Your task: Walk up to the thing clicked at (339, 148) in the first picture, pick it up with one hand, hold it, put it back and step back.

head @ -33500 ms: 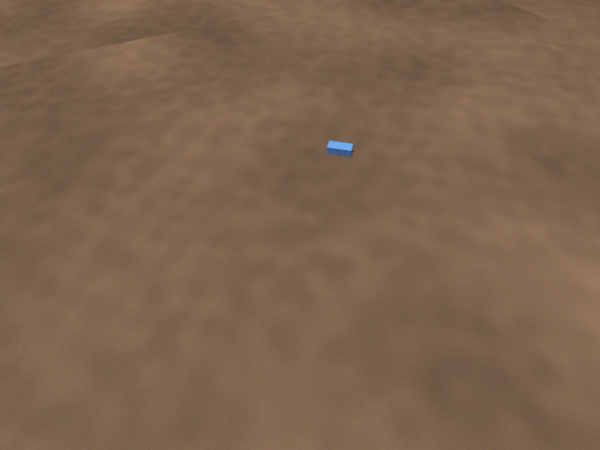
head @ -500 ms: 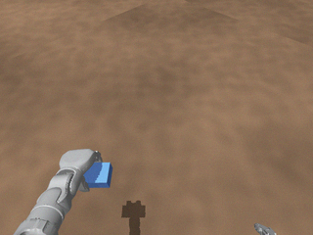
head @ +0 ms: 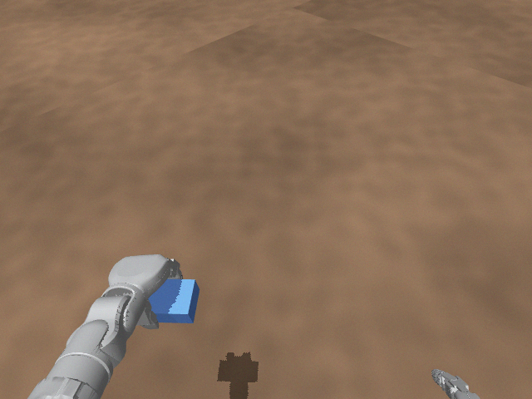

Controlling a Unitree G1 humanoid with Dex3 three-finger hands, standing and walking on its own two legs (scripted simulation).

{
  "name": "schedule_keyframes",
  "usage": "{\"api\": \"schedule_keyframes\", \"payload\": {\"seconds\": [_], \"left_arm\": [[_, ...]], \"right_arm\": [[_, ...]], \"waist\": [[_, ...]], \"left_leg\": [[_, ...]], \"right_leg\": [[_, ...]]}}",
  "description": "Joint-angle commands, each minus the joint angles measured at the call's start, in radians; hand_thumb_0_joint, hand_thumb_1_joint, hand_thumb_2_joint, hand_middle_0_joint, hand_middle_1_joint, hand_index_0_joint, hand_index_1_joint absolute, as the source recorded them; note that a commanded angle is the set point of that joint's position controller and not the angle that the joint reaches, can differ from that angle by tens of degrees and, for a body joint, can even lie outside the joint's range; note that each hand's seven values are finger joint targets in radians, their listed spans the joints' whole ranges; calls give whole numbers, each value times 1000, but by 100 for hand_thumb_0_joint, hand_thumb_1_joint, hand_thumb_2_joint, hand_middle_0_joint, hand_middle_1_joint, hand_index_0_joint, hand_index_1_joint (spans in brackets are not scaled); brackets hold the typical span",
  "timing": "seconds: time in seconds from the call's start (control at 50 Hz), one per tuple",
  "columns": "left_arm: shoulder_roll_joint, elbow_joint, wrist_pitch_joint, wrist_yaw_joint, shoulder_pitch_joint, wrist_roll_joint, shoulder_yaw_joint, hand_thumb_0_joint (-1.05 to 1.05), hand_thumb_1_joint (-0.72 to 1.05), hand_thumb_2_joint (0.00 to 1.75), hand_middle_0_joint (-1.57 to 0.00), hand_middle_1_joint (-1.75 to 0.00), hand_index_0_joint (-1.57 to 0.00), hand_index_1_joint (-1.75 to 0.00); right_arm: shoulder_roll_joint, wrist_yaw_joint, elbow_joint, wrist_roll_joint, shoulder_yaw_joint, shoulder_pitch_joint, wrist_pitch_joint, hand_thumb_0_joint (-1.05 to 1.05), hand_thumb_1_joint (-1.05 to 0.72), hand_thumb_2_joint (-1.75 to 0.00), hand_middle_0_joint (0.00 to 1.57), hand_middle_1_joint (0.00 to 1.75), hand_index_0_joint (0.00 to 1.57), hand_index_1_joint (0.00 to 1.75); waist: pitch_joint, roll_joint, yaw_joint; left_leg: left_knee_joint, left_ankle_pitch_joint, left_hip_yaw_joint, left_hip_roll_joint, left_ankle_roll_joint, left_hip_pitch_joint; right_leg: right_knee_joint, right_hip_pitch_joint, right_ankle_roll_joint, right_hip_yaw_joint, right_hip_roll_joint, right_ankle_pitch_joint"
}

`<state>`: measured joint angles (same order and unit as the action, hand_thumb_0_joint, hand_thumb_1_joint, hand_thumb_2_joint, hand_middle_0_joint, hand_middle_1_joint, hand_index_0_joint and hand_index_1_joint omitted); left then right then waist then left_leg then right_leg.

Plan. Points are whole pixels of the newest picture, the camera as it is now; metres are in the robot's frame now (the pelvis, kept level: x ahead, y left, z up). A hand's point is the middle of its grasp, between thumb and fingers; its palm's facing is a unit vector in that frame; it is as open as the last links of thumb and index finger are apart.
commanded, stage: hold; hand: left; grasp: from above
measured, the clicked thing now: (157, 300) +0.31 +0.22 -0.07
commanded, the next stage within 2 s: crouch in 1.22 s
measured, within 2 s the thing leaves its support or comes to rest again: neither
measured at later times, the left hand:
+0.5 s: hand (149, 302) +0.29 +0.21 -0.03, palm faces -0.45 -0.03 -0.89, open 8.9 cm
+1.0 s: hand (149, 300) +0.29 +0.21 -0.02, palm faces -0.44 -0.03 -0.90, open 8.9 cm
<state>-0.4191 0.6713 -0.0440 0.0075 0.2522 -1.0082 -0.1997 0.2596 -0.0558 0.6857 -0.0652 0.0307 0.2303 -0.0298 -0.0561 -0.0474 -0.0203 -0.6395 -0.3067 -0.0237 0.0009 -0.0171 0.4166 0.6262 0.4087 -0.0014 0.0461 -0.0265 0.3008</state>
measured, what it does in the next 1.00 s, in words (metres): stands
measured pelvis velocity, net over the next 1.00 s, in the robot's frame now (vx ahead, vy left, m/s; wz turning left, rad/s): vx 0.00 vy -0.01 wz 0.00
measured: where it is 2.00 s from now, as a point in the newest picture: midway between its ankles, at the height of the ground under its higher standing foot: outside the picture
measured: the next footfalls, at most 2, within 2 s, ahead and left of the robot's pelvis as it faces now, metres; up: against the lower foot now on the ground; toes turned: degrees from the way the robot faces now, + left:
none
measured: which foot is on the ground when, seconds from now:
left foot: down 0.00-1.00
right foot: down 0.00-1.00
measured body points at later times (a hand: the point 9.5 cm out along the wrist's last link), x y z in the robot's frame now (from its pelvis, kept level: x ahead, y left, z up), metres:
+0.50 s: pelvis -0.01 -0.01 +0.01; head +0.00 -0.03 +0.46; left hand +0.31 +0.21 +0.02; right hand +0.13 -0.26 -0.11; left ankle +0.01 +0.11 -0.72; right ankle +0.01 -0.12 -0.72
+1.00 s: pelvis +0.00 -0.01 +0.01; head +0.01 -0.03 +0.46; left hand +0.31 +0.21 +0.03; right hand +0.14 -0.26 -0.10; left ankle +0.01 +0.11 -0.72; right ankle +0.01 -0.12 -0.72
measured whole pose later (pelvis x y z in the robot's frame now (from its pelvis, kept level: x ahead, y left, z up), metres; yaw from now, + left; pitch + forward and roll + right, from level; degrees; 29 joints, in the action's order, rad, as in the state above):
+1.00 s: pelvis +0.00 -0.01 +0.01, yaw +0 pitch +1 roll +0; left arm -0.41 0.63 -0.04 0.02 0.24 -1.00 -0.22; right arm 0.25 -0.07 0.68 -0.08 0.02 0.18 -0.06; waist -0.01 -0.05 0.00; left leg -0.49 -0.23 -0.02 0.00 -0.01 0.28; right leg 0.50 0.28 0.01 0.05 -0.02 0.24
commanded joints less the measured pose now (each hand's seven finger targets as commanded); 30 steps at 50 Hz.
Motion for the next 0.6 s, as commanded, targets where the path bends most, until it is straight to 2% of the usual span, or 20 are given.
{"api": "schedule_keyframes", "payload": {"seconds": [0.0, 0.06, 0.16, 0.2, 0.32, 0.38, 0.4, 0.44, 0.52, 0.58], "left_arm": [[-201, -211, 5, -36, 328, 14, 96, 0, 79, 64, -111, -53, -113, -51], [-213, -213, 2, -24, 317, 32, 103, 0, 80, 61, -112, -51, -114, -49], [-222, -225, -6, -17, 308, 24, 112, 0, 78, 61, -110, -52, -112, -50], [-218, -235, -6, -17, 321, 23, 109, 0, 79, 60, -110, -53, -113, -50], [-223, -254, -5, -28, 337, 26, 114, 0, 80, 62, -111, -53, -113, -51], [-217, -255, -1, -25, 343, 23, 104, 0, 78, 62, -110, -52, -112, -50], [-222, -245, 1, -24, 327, 22, 110, 0, 79, 61, -111, -51, -113, -49], [-211, -249, 2, -18, 336, 25, 100, 0, 77, 61, -109, -51, -111, -49], [-220, -249, 3, -3, 316, 37, 107, 0, 78, 60, -109, -52, -112, -50], [-204, -260, 3, 12, 306, 40, 92, 0, 78, 57, -110, -49, -112, -47]], "right_arm": [[133, -10, -127, 2, 46, -53, 34, 0, -89, -90, 20, 30, 20, 30], [134, -13, -130, 0, 45, -64, 33, 0, -89, -90, 20, 30, 20, 30], [132, -17, -136, -3, 40, -75, 30, 0, -90, -90, 20, 30, 20, 30], [131, -19, -132, -1, 38, -76, 30, 0, -90, -90, 20, 30, 20, 30], [129, -20, -135, -5, 36, -88, 27, 0, -89, -90, 20, 30, 20, 30], [131, -21, -134, -5, 35, -93, 26, 0, -89, -90, 20, 30, 20, 30], [131, -21, -136, -7, 36, -101, 25, 0, -90, -90, 20, 30, 20, 30], [129, -21, -138, -6, 34, -102, 25, 0, -89, -90, 20, 30, 20, 30], [127, -23, -146, -9, 32, -117, 24, 0, -90, -90, 20, 30, 20, 30], [122, -24, -151, -9, 28, -124, 24, 0, -90, -90, 20, 30, 20, 30]], "waist": [[-239, 27, -1], [-230, 38, 4], [-219, 23, 12], [-233, 23, 7], [-218, 9, 6], [-224, 6, 7], [-210, 4, 19], [-203, 13, 10], [-195, 23, 21], [-183, 46, 19]], "left_leg": [[92, 230, 13, -18, -2, -170], [105, 212, 10, -21, -6, -173], [126, 204, 7, -22, -5, -189], [127, 224, 7, -20, -6, -202], [150, 198, 2, -22, -5, -218], [160, 213, 6, -16, -3, -234], [167, 214, 6, -18, -1, -233], [174, 203, 9, -14, -2, -233], [182, 199, 3, -20, -5, -234], [188, 186, 2, -22, -9, -232]], "right_leg": [[-102, -75, 15, -8, -21, -201], [-123, -91, 11, -7, -17, -187], [-136, -100, 14, -6, -15, -175], [-138, -109, 13, -5, -16, -195], [-160, -115, 15, -2, -13, -169], [-160, -125, 17, -8, -17, -178], [-163, -131, 17, -10, -17, -177], [-171, -129, 17, -10, -18, -168], [-189, -147, 13, -6, -13, -164], [-203, -148, 10, -4, -10, -155]]}}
